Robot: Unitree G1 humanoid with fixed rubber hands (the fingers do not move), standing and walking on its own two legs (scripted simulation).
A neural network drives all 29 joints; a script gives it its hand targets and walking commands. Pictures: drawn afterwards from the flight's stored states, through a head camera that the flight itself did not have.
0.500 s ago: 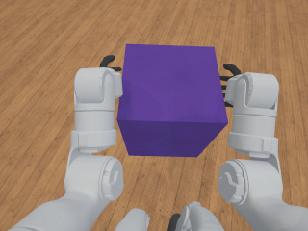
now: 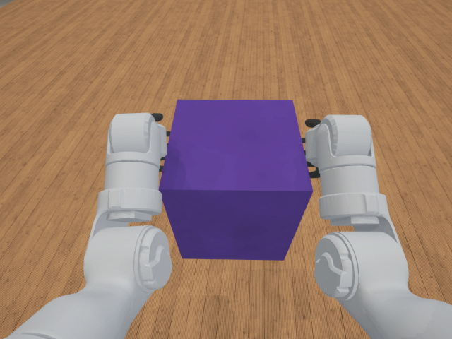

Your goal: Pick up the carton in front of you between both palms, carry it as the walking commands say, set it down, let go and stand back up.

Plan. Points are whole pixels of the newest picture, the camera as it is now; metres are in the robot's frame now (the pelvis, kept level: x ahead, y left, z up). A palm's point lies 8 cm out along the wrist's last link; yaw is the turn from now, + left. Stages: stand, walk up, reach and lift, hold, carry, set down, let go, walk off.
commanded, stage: carry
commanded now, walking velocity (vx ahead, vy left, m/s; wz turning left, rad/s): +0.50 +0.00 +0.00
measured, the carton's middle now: (233, 184) +0.38 -0.01 +0.06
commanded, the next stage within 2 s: none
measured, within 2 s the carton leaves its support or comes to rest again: neither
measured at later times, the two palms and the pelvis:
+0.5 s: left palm (188, 100) +0.62 +0.09 +0.10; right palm (303, 100) +0.63 -0.20 +0.08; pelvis +0.31 -0.06 +0.02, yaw +3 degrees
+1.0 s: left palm (178, 54) +0.92 +0.14 +0.08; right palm (266, 52) +0.91 -0.15 +0.08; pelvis +0.63 +0.00 +0.01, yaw -1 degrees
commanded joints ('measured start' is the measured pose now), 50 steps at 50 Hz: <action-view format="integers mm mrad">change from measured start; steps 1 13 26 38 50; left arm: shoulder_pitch -714 -433 115 231 120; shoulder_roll -1170 -1325 -1300 -1194 -1297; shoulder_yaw -329 -568 -809 -840 -852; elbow -55 -292 -652 -537 -532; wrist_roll -487 -508 -457 -458 -510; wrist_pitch -5 -42 -72 -45 -103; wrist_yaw -354 -338 -371 -397 -403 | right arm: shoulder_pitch -872 -501 -64 77 12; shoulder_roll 1150 1187 1191 1137 1228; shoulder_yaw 341 459 831 833 788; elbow -141 -331 -743 -605 -593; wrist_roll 533 411 459 461 477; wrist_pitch -84 -126 -157 -112 -198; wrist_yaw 434 422 427 460 477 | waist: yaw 26 14 70 64 37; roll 6 155 -115 -166 105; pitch -385 -383 -434 -179 -315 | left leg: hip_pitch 469 728 -245 -33 396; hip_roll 325 222 121 71 336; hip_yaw -477 -108 -137 42 -232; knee -253 -223 431 -19 -358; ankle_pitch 48 574 -176 120 -92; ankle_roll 77 12 -128 -96 19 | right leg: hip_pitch -261 -228 651 439 -240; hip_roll -85 -48 -348 -253 -159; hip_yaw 55 -130 128 -112 -16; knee -54 -677 -908 -872 -163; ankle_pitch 89 367 629 628 166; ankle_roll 2 39 -116 -56 24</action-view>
